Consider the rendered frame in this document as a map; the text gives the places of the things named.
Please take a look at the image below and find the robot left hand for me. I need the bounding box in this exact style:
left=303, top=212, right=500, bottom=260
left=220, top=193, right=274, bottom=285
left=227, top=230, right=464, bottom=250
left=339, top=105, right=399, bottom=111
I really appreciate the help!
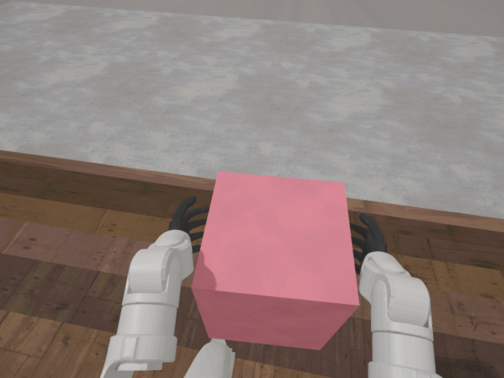
left=169, top=196, right=209, bottom=253

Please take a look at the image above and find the carton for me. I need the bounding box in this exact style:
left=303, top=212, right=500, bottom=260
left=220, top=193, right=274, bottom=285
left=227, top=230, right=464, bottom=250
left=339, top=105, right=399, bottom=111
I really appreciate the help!
left=191, top=172, right=360, bottom=350

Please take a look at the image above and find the left robot forearm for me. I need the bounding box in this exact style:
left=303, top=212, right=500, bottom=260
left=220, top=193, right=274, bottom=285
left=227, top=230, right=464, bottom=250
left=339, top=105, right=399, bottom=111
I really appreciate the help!
left=100, top=230, right=194, bottom=378

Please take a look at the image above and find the robot left shin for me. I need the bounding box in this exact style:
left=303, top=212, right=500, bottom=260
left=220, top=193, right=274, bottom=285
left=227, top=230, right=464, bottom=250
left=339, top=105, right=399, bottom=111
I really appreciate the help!
left=210, top=339, right=226, bottom=345

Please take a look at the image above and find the left robot thigh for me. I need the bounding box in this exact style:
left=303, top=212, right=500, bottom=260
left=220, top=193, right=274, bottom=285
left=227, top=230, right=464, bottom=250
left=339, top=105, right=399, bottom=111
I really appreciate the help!
left=184, top=343, right=235, bottom=378

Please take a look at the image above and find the right robot forearm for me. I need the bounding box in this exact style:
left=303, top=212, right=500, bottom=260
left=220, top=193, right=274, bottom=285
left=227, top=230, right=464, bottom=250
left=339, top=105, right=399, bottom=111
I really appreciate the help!
left=358, top=251, right=442, bottom=378

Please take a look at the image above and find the robot right hand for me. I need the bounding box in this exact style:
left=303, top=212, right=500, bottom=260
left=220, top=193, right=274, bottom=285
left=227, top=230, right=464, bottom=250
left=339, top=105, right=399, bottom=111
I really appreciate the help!
left=350, top=213, right=387, bottom=275

